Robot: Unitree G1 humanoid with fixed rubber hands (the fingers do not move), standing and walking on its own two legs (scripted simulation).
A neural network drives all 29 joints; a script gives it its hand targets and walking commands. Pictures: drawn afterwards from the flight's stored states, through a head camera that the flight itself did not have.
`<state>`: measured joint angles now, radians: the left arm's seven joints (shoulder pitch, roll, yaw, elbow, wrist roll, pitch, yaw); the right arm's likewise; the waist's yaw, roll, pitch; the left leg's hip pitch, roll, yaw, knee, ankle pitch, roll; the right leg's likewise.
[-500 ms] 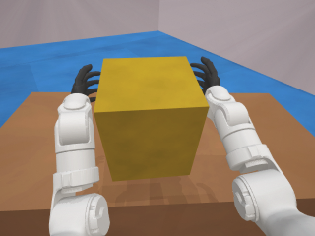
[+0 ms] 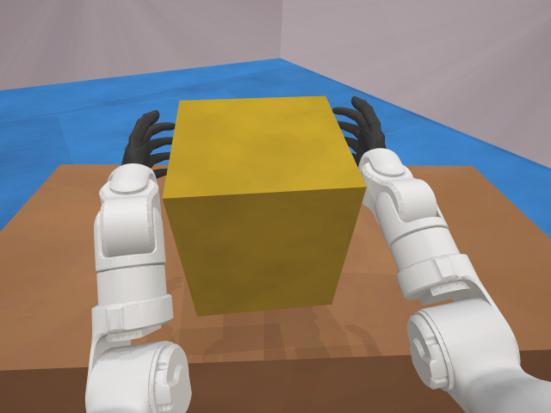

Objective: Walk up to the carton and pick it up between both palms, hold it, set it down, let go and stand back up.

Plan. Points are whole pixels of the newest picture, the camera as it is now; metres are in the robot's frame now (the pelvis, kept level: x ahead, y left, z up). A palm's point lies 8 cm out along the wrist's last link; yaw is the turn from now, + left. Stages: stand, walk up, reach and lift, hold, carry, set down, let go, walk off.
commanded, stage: hold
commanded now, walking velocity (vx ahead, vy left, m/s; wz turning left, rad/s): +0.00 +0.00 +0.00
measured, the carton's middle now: (260, 208) +0.37 +0.01 +0.17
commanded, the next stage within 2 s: none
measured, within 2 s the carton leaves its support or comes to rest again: neither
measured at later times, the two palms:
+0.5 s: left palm (141, 171) +0.35 +0.16 +0.25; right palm (368, 156) +0.37 -0.14 +0.26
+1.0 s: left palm (139, 172) +0.35 +0.16 +0.25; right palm (366, 157) +0.37 -0.14 +0.26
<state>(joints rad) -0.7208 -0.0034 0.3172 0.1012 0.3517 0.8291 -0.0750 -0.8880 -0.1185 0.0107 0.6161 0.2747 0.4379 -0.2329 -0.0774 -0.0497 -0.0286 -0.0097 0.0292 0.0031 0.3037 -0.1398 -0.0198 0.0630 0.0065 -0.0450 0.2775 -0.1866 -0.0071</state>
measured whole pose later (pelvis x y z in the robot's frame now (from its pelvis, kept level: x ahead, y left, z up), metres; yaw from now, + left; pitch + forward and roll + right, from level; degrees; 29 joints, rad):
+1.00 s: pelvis +0.00 +0.00 +0.00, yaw +0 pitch -9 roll +0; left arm -0.72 0.00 0.32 0.08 0.35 0.84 -0.09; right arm -0.87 -0.11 0.01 0.59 0.27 0.45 -0.24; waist -0.08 -0.05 -0.02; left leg -0.01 0.03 0.00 0.30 -0.14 -0.02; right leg 0.06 0.01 -0.05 0.28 -0.19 -0.01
